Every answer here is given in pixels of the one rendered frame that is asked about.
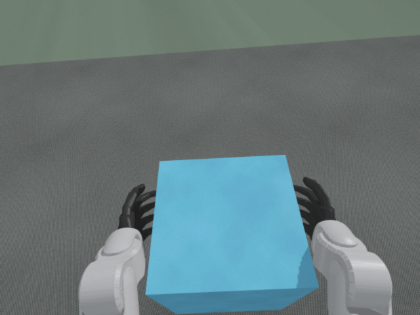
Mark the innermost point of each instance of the left robot forearm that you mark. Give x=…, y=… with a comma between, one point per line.
x=108, y=285

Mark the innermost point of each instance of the left robot hand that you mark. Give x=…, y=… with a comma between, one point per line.
x=132, y=212

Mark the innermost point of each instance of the right robot forearm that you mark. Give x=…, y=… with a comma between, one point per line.
x=358, y=281

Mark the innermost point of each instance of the carton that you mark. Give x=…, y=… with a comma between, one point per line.
x=228, y=236

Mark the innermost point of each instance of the right robot hand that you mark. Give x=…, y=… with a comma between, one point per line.
x=319, y=205

